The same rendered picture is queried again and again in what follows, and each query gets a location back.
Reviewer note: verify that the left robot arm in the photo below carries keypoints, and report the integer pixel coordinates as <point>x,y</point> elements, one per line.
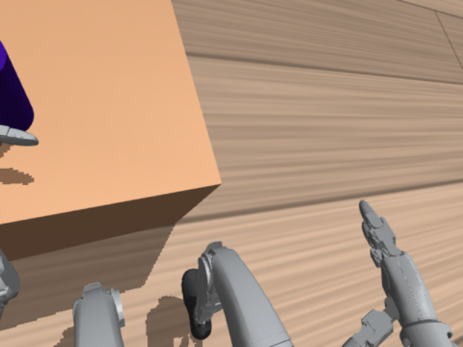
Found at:
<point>9,281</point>

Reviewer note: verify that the right robot hand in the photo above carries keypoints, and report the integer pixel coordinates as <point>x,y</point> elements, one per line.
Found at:
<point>408,299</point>

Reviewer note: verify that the right robot foot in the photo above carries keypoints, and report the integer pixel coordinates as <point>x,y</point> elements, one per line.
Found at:
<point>198,331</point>

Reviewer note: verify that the bottle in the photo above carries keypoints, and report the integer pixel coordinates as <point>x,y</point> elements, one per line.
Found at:
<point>15,109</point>

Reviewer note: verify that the left robot hand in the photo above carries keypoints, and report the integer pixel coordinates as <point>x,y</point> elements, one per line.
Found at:
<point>16,137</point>

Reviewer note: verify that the right robot arm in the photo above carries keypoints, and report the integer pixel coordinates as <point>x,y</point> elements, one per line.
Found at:
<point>427,333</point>

